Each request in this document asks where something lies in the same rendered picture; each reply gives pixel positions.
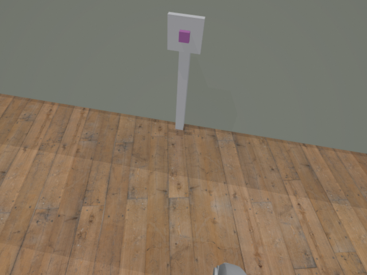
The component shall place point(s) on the button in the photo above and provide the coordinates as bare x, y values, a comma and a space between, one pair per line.
184, 36

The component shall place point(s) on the robot right thigh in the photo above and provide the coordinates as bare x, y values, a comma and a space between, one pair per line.
228, 269

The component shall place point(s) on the panel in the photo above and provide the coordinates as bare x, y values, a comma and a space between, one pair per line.
194, 24

